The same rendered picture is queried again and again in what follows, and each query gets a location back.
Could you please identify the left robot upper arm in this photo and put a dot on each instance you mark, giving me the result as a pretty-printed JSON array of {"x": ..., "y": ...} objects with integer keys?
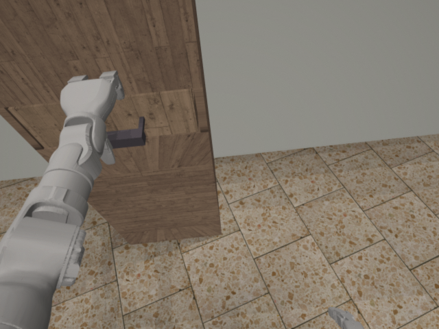
[{"x": 41, "y": 256}]

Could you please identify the handle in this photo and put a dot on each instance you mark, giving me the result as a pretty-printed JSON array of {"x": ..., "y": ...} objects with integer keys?
[{"x": 128, "y": 138}]

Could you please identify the cabinet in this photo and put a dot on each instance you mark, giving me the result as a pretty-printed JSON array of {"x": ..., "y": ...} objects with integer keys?
[{"x": 164, "y": 190}]

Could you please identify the robot left forearm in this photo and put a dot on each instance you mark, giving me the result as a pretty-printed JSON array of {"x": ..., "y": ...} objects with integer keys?
[{"x": 63, "y": 192}]

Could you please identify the right robot hand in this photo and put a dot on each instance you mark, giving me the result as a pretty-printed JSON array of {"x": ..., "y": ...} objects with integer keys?
[{"x": 344, "y": 319}]

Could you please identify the drawer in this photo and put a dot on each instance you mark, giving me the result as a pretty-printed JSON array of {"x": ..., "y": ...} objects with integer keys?
[{"x": 165, "y": 113}]

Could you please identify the left robot hand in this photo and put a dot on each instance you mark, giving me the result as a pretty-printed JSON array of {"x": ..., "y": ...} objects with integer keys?
[{"x": 97, "y": 96}]

